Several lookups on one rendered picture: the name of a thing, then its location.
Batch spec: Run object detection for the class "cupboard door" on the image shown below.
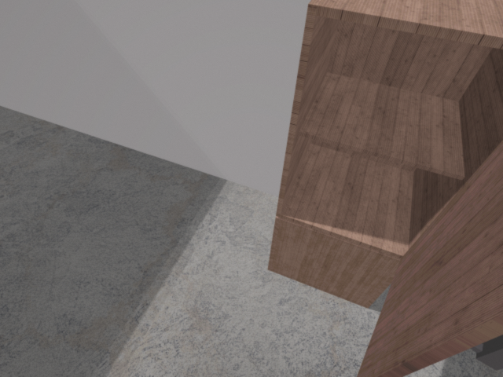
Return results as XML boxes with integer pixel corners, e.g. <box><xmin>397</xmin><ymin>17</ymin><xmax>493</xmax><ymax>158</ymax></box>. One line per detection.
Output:
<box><xmin>357</xmin><ymin>140</ymin><xmax>503</xmax><ymax>377</ymax></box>

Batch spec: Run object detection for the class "handle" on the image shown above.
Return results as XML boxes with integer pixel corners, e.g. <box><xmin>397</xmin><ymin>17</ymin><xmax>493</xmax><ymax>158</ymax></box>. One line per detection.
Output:
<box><xmin>470</xmin><ymin>335</ymin><xmax>503</xmax><ymax>371</ymax></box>

